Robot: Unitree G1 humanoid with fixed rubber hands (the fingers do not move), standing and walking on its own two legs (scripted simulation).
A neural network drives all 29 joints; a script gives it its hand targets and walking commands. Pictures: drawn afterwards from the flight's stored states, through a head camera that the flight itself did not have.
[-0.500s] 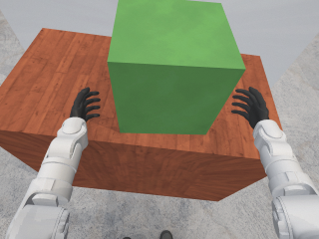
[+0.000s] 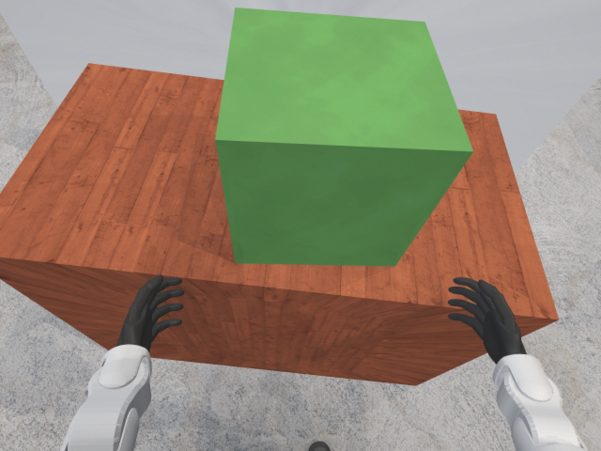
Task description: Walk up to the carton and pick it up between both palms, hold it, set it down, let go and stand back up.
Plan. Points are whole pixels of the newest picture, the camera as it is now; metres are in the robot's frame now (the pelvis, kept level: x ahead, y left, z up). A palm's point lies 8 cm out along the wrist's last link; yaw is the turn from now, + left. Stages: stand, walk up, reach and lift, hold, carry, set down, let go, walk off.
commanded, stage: set down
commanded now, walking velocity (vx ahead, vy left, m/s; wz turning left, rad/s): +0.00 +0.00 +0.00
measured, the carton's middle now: (323, 150) +0.53 -0.05 +0.04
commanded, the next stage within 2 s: let go in 1.56 s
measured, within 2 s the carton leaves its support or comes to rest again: neither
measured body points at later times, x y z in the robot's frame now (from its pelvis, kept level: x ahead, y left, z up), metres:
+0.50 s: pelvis -0.01 -0.01 -0.01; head -0.06 +0.00 +0.44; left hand +0.25 +0.18 -0.02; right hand +0.24 -0.25 -0.01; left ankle -0.01 +0.11 -0.75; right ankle +0.01 -0.12 -0.75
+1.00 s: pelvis -0.01 +0.00 +0.00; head +0.03 +0.00 +0.44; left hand +0.23 +0.20 -0.06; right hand +0.22 -0.24 -0.07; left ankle -0.01 +0.11 -0.75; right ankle +0.01 -0.12 -0.75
